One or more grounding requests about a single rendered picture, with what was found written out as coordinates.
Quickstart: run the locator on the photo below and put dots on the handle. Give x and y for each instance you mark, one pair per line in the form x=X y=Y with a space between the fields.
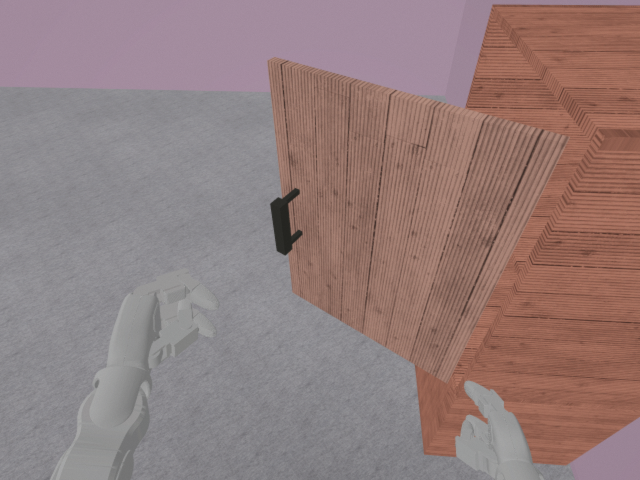
x=281 y=223

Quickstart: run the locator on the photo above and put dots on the right robot hand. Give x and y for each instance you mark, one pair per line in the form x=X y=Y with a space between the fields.
x=500 y=441

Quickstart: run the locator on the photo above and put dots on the left robot hand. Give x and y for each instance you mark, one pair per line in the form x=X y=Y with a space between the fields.
x=140 y=320

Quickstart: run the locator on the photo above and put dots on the left robot forearm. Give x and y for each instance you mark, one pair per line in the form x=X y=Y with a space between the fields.
x=111 y=422

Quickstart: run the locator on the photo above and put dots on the cupboard door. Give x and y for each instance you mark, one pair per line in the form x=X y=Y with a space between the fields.
x=409 y=208

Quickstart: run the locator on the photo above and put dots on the right robot forearm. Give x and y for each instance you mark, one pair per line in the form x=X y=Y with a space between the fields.
x=517 y=470

